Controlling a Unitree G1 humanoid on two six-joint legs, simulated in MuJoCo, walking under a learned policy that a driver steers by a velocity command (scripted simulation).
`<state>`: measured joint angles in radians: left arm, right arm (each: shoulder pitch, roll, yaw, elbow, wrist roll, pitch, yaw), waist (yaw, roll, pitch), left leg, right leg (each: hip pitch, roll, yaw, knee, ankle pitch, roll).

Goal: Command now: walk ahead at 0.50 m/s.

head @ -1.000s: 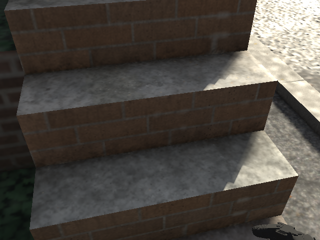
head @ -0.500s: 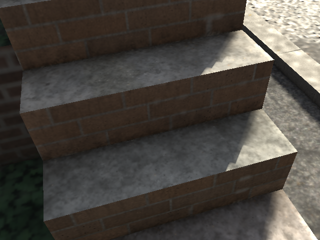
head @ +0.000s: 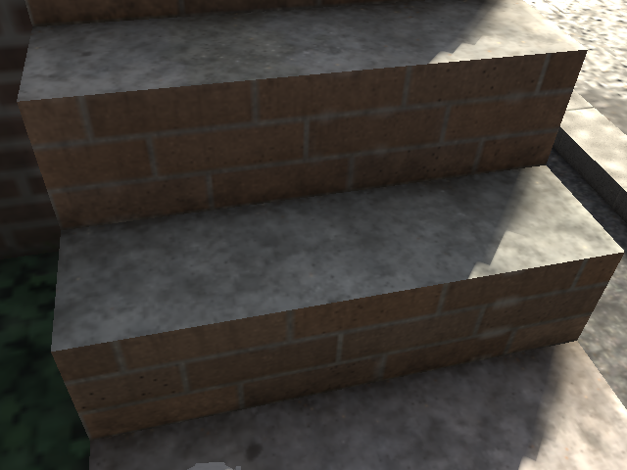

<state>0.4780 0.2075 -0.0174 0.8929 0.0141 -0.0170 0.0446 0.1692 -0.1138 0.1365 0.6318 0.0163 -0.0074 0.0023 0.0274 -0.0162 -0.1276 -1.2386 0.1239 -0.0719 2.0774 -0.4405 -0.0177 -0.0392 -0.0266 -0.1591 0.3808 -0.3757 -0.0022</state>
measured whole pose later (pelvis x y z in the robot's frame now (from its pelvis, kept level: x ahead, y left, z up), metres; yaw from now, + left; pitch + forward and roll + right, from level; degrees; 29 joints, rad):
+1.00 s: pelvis +0.24 -0.10 +0.19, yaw -3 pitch +5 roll +1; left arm 0.24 0.17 -0.03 0.92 0.03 -0.03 -0.05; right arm 0.18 -0.30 -0.03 0.98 0.01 -0.09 0.07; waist 0.03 0.07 -0.10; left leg -0.63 0.03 -0.16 1.74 -0.35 0.02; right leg -0.46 -0.12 -0.06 0.77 -0.39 0.05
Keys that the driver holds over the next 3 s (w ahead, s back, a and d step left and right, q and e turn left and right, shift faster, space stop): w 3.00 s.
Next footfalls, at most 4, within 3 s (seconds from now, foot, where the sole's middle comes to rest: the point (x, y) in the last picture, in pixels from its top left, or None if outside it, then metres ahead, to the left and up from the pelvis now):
0.12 left None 0.14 0.18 -0.56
0.90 right None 0.27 -0.24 -0.56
1.36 left None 0.19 -0.03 -0.56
1.56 right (464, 468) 0.43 -0.18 -0.34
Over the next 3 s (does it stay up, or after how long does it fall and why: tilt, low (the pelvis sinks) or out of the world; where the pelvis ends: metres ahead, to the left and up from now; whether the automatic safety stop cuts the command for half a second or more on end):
stays up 0.26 0.08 0.38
